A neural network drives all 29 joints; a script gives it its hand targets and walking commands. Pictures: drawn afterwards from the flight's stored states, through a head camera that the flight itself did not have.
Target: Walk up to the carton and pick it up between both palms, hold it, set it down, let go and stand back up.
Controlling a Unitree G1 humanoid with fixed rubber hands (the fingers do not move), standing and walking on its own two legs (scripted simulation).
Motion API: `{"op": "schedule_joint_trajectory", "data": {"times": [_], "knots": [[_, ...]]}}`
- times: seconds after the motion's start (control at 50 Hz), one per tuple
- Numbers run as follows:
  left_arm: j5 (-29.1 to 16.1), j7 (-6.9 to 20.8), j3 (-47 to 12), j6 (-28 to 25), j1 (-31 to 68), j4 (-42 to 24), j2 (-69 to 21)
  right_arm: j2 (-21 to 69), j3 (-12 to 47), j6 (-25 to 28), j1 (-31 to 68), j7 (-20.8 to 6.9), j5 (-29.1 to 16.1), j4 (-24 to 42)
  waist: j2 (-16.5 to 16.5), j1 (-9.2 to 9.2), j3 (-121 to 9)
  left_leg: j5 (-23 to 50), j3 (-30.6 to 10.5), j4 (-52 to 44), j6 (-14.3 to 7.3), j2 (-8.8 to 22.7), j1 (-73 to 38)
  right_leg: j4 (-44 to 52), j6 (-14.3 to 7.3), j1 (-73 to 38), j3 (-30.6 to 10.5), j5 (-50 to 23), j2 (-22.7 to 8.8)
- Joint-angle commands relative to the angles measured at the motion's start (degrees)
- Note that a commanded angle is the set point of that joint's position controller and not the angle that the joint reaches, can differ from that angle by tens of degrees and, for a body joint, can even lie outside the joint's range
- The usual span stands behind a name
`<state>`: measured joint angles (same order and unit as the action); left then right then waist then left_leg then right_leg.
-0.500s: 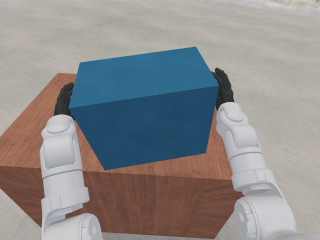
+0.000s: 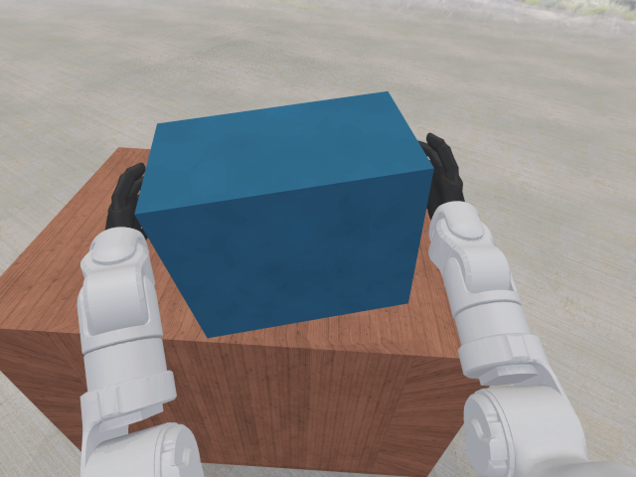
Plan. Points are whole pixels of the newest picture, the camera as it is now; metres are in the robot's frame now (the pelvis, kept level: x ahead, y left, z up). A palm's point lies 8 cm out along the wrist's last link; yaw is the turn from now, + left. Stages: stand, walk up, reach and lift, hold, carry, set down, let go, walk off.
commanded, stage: hold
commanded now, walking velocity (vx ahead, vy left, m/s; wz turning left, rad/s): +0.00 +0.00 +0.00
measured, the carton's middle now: (293, 220) +0.40 +0.00 +0.16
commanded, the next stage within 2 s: none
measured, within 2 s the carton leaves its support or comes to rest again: neither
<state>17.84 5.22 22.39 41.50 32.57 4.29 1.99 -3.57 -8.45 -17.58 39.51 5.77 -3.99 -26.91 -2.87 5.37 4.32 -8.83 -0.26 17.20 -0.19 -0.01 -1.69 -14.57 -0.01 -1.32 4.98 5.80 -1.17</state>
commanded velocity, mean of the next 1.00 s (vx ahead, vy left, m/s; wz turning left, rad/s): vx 0.00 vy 0.00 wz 0.00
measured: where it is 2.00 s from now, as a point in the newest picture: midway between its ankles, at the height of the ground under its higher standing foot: outside the picture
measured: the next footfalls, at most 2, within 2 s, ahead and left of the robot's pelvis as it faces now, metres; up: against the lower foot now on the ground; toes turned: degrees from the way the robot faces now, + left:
none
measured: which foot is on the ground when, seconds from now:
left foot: down 0.00-1.00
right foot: down 0.00-1.00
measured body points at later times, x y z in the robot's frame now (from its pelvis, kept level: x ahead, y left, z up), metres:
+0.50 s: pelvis +0.00 +0.00 +0.00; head -0.04 +0.02 +0.45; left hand +0.38 +0.19 +0.19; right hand +0.38 -0.18 +0.21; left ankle +0.02 +0.11 -0.75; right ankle +0.04 -0.12 -0.75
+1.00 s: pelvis +0.00 +0.00 +0.00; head -0.04 +0.02 +0.45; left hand +0.37 +0.19 +0.19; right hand +0.38 -0.18 +0.21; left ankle +0.02 +0.11 -0.75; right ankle +0.04 -0.12 -0.75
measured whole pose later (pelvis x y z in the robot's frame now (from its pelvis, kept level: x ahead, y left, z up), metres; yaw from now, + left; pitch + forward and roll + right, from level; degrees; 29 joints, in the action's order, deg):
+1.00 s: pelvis +0.00 +0.00 +0.00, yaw +1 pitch -10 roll +0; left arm 17.8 5.3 22.7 42.0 33.1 4.8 2.0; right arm -4.2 -8.0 -18.5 39.8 5.7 -4.4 -26.9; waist -2.5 5.7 3.9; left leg -9.0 -0.5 17.3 -0.3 -0.1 -1.6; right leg -14.6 0.0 -1.5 4.9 6.2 -1.1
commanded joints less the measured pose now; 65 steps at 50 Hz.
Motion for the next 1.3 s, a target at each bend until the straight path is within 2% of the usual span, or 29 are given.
{"op": "schedule_joint_trajectory", "data": {"times": [0.0, 0.06, 0.1, 0.12, 0.16, 0.18, 0.26, 0.3, 0.32, 0.4, 0.44, 0.46, 0.56, 0.58, 0.64, 0.68, 0.74, 0.78, 0.84, 0.88, 0.92, 0.94, 1.0, 1.02, 1.06, 1.1, 1.14, 1.24, 1.28], "knots": [[-7.55, 8.69, -20.18, -4.15, 38.93, -1.25, -17.62, 19.85, 14.23, 1.45, 32.80, -10.59, -2.00, 4.29, 5.15, -0.28, -14.29, -2.69, 3.09, -6.26, 0.98, -1.98, 8.57, 1.10, 0.53, -5.63, 0.39, 5.61, 2.04], [-8.41, 8.74, -22.55, -3.42, 34.70, -6.95, -19.76, 20.56, 17.57, 1.87, 31.53, -10.27, -4.28, 10.11, 3.80, 0.19, -24.23, 10.57, 2.44, -2.87, 2.17, -1.78, 2.60, -0.35, 0.83, -10.34, 0.60, -5.93, 3.28], [-8.36, 8.88, -21.90, -3.22, 35.74, -5.31, -18.52, 19.61, 17.07, 1.01, 30.80, -10.32, -4.14, 6.57, 2.74, 0.12, -20.75, 9.33, 2.75, -3.09, 2.07, -2.35, 3.10, 0.39, 1.18, -9.20, 0.45, -4.62, 3.02], [-9.58, 8.87, -20.91, -4.26, 41.05, -3.35, -17.39, 18.58, 14.67, 1.33, 35.03, -10.70, -3.11, 4.67, 2.95, 0.58, -20.00, 3.08, 2.64, -4.16, 1.56, -2.00, 5.20, 0.26, 1.20, -7.15, 0.57, 0.56, 2.53], [-8.25, 8.79, -21.71, -4.06, 35.52, -4.22, -19.11, 21.84, 17.44, 1.90, 31.31, -10.44, -3.68, 8.72, 1.40, 0.26, -21.23, 5.71, 3.01, -3.84, 0.72, -2.33, 4.26, 0.36, 1.51, -9.94, -0.12, -4.54, 2.35], [-7.42, 9.05, -19.37, -3.66, 36.22, -0.64, -17.87, 20.99, 16.49, 1.33, 33.09, -10.35, -3.20, 5.77, 1.92, -0.79, -18.87, 4.42, 3.40, -4.51, 0.46, -2.87, 6.32, 0.12, 1.82, -9.45, -0.82, -4.21, 1.83], [-9.01, 8.82, -23.11, -3.77, 35.08, -6.49, -19.66, 21.62, 19.07, 1.38, 30.87, -9.27, -5.33, 9.86, 2.95, 0.33, -23.64, 10.68, 3.00, -2.52, 1.74, -2.85, 3.47, -0.22, 2.05, -12.01, -0.38, -9.50, 2.69], [-8.76, 8.65, -22.62, -4.28, 37.26, -5.28, -18.86, 21.50, 17.33, 1.31, 31.95, -9.57, -4.46, 7.56, 4.84, 0.57, -21.05, 7.15, 2.91, -3.33, 1.94, -2.61, 4.73, 0.04, 1.43, -9.82, 0.10, -4.35, 2.59], [-8.08, 8.69, -20.37, -4.25, 39.34, -1.95, -17.93, 19.96, 15.21, 1.11, 33.87, -10.06, -3.14, 4.48, 3.40, 0.36, -18.68, 3.06, 2.96, -4.39, 1.43, -2.34, 5.84, 0.55, 1.54, -8.47, 0.29, -0.20, 2.45], [-7.84, 9.17, -20.12, -3.94, 37.55, -3.45, -17.72, 20.96, 16.72, 1.05, 31.29, -9.80, -4.68, 5.06, 3.55, 0.48, -19.68, 6.59, 3.18, -3.94, 1.45, -2.72, 4.80, -0.26, 1.69, -10.24, -0.34, -5.48, 2.14], [-8.37, 9.16, -22.36, -3.38, 34.16, -7.70, -19.47, 21.37, 18.44, 1.19, 28.70, -9.19, -5.63, 9.56, 4.54, 1.18, -21.44, 13.72, 2.72, -2.38, 2.54, -2.29, 1.95, -0.63, 1.31, -11.59, 0.24, -9.49, 3.23], [-7.68, 9.20, -19.16, -3.48, 37.01, -1.56, -16.80, 18.22, 16.34, 0.81, 33.55, -9.53, -4.35, 6.05, 3.89, 0.24, -17.68, 8.12, 2.57, -3.36, 2.30, -2.15, 5.04, 0.03, 1.21, -9.30, 0.55, -3.07, 2.82], [-9.61, 8.58, -24.64, -4.07, 33.60, -9.95, -19.83, 21.08, 20.51, 2.02, 30.06, -8.91, -6.37, 13.91, 3.90, 1.17, -25.46, 16.01, 2.40, -0.65, 2.97, -2.39, -0.07, -0.69, 0.83, -11.60, 0.42, -11.00, 3.64], [-9.10, 8.64, -21.07, -4.62, 38.50, -3.24, -17.11, 18.52, 16.64, 1.42, 34.59, -9.43, -4.63, 7.68, 3.02, 0.99, -18.86, 8.54, 2.18, -2.63, 2.44, -2.24, 4.11, -0.41, 0.74, -8.21, 0.71, -3.57, 2.98], [-8.58, 8.93, -22.49, -4.51, 36.95, -5.39, -19.29, 21.80, 17.22, 1.68, 32.06, -9.84, -3.41, 9.71, 2.38, 0.47, -20.24, 3.45, 2.55, -4.40, 1.25, -2.36, 5.31, 0.52, 1.06, -8.04, -0.13, -0.63, 2.50], [-8.78, 8.56, -23.73, -3.46, 32.61, -7.59, -19.83, 20.71, 19.03, 1.68, 29.83, -9.44, -5.46, 12.04, 5.15, 0.03, -22.89, 13.57, 2.49, -2.12, 2.46, -2.19, 2.20, -0.51, 0.63, -10.43, 0.56, -7.99, 3.21], [-8.25, 8.50, -22.21, -3.69, 35.23, -4.86, -18.41, 19.69, 17.65, 1.06, 31.61, -9.57, -4.89, 8.76, 3.93, 0.30, -21.07, 9.04, 2.60, -2.59, 2.13, -2.27, 3.08, -0.66, 1.16, -10.19, 0.11, -5.80, 2.72], [-9.08, 8.47, -24.57, -3.81, 35.78, -10.31, -18.94, 19.89, 19.22, 1.17, 30.94, -9.13, -6.20, 11.33, 3.94, 1.13, -24.46, 12.83, 2.48, -1.78, 2.65, -2.36, 1.32, -0.57, 1.39, -11.27, -0.32, -8.49, 2.81], [-7.64, 9.31, -20.39, -2.80, 34.42, -2.68, -16.55, 18.48, 16.42, 0.19, 30.12, -9.33, -4.58, 6.15, 3.77, 0.38, -14.34, 5.01, 2.94, -4.40, 1.71, -2.19, 6.23, 0.80, 0.98, -7.92, 0.06, -1.21, 2.17], [-8.78, 9.28, -23.32, -2.96, 32.86, -9.75, -20.11, 21.04, 19.21, 1.03, 28.77, -9.31, -6.33, 11.70, 4.00, 0.65, -21.34, 12.18, 2.38, -2.92, 2.41, -1.89, 2.80, -0.28, 0.93, -11.29, 0.27, -7.56, 3.29], [-8.62, 9.20, -20.32, -3.30, 37.25, -3.10, -17.47, 18.57, 16.58, 0.49, 33.22, -9.65, -4.78, 7.28, 4.63, 0.36, -18.85, 6.45, 2.45, -3.54, 1.91, -2.32, 5.18, 0.14, 1.01, -9.25, 0.01, -2.89, 2.19], [-9.35, 9.24, -23.20, -3.89, 35.78, -9.20, -20.17, 22.06, 19.83, 1.19, 31.54, -9.47, -6.04, 12.90, 2.28, 0.62, -23.48, 9.37, 2.70, -2.60, 1.52, -2.75, 4.13, -0.59, 1.59, -12.34, -0.14, -7.42, 2.72], [-8.81, 8.96, -23.25, -4.00, 34.07, -7.41, -18.69, 21.70, 19.84, 0.65, 28.81, -9.07, -5.66, 10.81, 1.84, 1.16, -21.33, 10.25, 2.47, -2.56, 1.69, -2.64, 1.87, -0.44, 1.76, -11.11, -0.16, -9.44, 2.99], [-7.88, 9.43, -20.72, -3.70, 35.92, -3.16, -17.06, 20.32, 18.42, -0.04, 31.01, -9.21, -4.58, 7.83, 1.29, 0.47, -17.77, 6.37, 2.85, -3.82, 1.35, -2.80, 5.07, -0.01, 1.79, -9.46, 0.05, -5.67, 2.57], [-7.68, 9.92, -21.70, -3.23, 33.16, -5.54, -18.94, 20.11, 18.20, 0.58, 28.81, -9.07, -4.79, 9.17, 3.16, 1.42, -18.28, 7.33, 2.71, -3.82, 1.54, -2.51, 4.42, 0.42, 1.36, -10.06, -0.33, -5.32, 2.41], [-8.17, 9.71, -20.87, -3.76, 38.02, -4.64, -17.86, 20.33, 17.41, 0.83, 33.82, -9.61, -4.85, 9.00, 3.13, 0.10, -19.16, 4.47, 2.91, -4.29, 1.07, -2.53, 5.10, 0.72, 1.42, -7.99, -0.10, -1.51, 2.38], [-9.38, 8.80, -23.51, -4.38, 37.44, -9.01, -19.58, 22.14, 18.50, 1.40, 31.58, -10.08, -5.68, 10.98, 4.49, 0.24, -22.94, 9.11, 2.45, -3.58, 1.99, -2.11, 3.20, -0.02, 0.91, -9.52, 0.26, -4.19, 3.21], [-7.68, 9.23, -21.83, -2.71, 33.82, -3.50, -18.14, 20.58, 16.99, 0.21, 30.10, -9.77, -3.99, 7.35, 2.15, 0.28, -17.38, 4.58, 3.36, -4.58, 1.00, -2.56, 5.50, 0.86, 1.35, -8.81, -0.46, -2.64, 2.56], [-9.34, 9.44, -24.13, -3.49, 35.24, -10.18, -19.45, 22.23, 20.04, 0.99, 30.48, -9.21, -6.04, 12.34, 2.48, 0.63, -24.78, 10.59, 3.10, -2.59, 1.30, -2.93, 3.38, -0.71, 1.69, -12.37, -0.77, -10.31, 2.78]]}}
